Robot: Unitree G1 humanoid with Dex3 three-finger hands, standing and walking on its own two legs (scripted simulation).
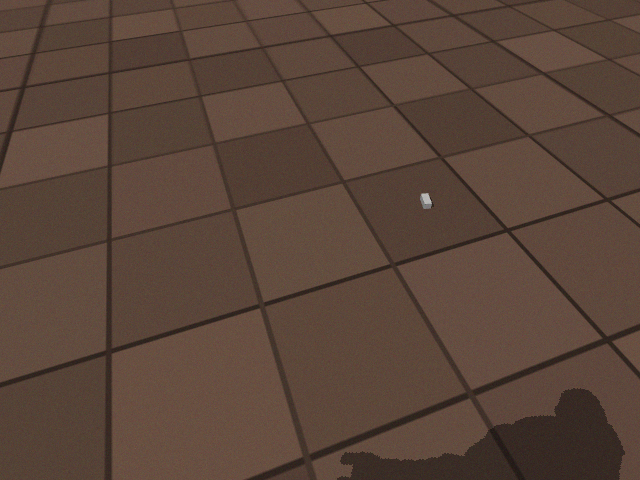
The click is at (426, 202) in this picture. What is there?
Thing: small brick
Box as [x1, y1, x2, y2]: [420, 193, 431, 208]
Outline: 421,194 420,200 423,208 430,208 431,202 428,194
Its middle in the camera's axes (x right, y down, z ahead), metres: +0.48 -0.16 +1.78
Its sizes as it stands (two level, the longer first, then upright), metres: 0.068 0.033 0.031
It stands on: the floor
